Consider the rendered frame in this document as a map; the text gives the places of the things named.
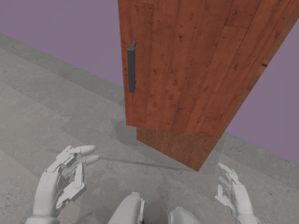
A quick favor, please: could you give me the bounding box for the right robot forearm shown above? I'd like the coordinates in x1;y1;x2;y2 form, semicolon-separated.
235;214;261;224

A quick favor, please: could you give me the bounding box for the robot left hand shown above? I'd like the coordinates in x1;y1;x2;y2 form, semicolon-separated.
33;145;100;218

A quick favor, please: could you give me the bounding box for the left robot shin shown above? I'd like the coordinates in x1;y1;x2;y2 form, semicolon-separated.
131;192;142;224

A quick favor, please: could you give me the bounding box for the robot right hand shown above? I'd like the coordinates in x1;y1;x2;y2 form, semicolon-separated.
215;162;254;219

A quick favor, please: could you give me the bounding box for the cupboard door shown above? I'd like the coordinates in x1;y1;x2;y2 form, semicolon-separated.
118;0;299;138

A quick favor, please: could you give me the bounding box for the left robot thigh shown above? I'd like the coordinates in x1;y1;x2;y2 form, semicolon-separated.
107;195;146;224

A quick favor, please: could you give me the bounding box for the handle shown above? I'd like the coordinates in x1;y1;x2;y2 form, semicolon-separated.
127;40;136;93

